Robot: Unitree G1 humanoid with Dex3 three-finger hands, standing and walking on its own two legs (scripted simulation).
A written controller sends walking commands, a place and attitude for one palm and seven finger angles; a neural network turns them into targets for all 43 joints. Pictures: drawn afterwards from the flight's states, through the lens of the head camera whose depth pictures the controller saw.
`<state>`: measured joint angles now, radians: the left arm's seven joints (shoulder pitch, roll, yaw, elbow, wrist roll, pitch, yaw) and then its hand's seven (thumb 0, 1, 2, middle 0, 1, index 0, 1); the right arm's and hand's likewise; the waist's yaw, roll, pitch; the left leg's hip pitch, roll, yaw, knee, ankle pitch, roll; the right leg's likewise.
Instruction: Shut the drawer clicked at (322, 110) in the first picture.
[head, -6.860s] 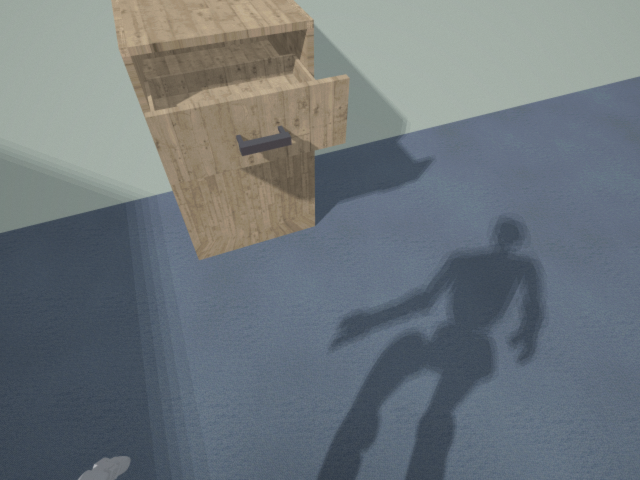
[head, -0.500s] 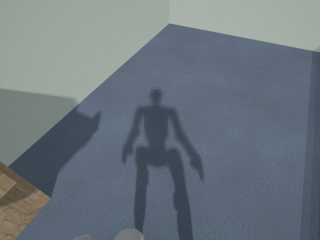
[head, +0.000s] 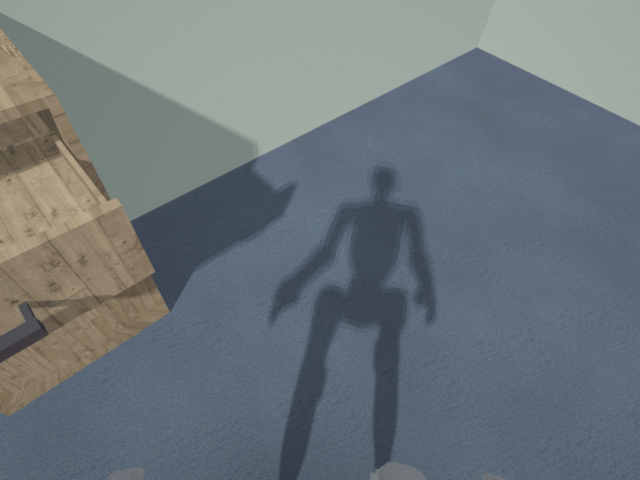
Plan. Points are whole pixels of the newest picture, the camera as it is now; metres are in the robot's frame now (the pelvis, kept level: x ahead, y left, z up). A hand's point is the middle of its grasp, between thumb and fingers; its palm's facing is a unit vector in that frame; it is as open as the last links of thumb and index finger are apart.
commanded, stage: turn to face it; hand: left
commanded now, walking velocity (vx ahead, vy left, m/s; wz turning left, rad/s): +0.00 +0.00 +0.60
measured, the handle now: out of the picture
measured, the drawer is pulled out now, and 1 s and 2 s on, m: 0.29 0.29 0.29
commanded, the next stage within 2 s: take the last steps up to it in 1.22 s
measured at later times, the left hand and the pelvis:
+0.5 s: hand out of the picture +0.00 +0.18 -0.16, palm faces +0.32 -0.91 -0.26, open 7.4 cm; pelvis -0.01 -0.03 +0.00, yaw +20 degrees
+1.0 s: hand out of the picture -0.07 +0.26 -0.16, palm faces +0.57 -0.78 -0.25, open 7.4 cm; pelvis -0.04 +0.03 +0.00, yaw +34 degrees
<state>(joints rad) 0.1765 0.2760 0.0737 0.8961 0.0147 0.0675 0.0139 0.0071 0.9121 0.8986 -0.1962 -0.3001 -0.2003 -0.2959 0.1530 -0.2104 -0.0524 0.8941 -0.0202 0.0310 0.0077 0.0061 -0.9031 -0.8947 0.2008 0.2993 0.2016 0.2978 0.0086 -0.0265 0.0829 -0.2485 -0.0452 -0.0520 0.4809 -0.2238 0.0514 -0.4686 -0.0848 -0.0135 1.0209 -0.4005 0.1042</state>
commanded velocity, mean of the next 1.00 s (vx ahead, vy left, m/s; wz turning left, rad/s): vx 0.00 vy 0.00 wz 0.52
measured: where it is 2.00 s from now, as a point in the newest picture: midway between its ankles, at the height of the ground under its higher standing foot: outside the picture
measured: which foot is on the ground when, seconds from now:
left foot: down 0.00-0.20, up 0.22-0.60, down 0.62-1.00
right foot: up 0.00-0.18, down 0.20-0.62, up 0.64-1.00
